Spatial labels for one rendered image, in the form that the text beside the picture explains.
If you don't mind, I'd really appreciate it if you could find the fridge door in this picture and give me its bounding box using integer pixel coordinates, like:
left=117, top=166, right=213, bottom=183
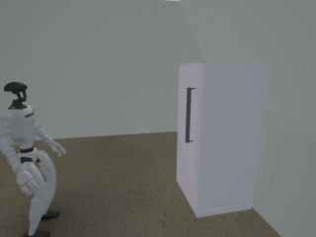
left=176, top=63, right=204, bottom=208

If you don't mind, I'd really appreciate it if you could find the robot right hand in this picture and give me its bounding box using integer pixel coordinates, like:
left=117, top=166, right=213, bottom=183
left=16, top=170, right=40, bottom=196

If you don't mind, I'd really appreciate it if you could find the robot left forearm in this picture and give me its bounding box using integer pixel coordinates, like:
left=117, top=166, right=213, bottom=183
left=36, top=127, right=54, bottom=145

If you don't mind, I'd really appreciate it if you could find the handle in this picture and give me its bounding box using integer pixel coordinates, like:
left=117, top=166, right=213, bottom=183
left=185, top=87, right=195, bottom=143

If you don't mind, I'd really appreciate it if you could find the left robot upper arm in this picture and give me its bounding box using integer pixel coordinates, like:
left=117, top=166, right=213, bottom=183
left=27, top=106, right=40, bottom=131

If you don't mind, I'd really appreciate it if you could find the robot shin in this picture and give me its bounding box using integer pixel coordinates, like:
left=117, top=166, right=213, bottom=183
left=43, top=185, right=57, bottom=214
left=28, top=198, right=46, bottom=236

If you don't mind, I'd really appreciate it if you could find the robot left shin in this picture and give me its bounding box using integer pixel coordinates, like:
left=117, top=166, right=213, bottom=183
left=43, top=185, right=57, bottom=214

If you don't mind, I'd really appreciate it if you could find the robot right shin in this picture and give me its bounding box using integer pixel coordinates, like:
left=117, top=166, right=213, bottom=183
left=28, top=198, right=46, bottom=236

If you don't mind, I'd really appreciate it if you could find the robot right forearm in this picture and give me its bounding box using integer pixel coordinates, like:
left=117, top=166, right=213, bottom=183
left=0, top=138, right=26, bottom=174

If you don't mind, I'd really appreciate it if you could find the right robot upper arm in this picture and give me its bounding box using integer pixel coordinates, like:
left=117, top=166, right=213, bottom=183
left=0, top=110, right=17, bottom=147

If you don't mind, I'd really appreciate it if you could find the robot left hand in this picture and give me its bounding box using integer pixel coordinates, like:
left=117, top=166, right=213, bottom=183
left=50, top=141, right=66, bottom=157

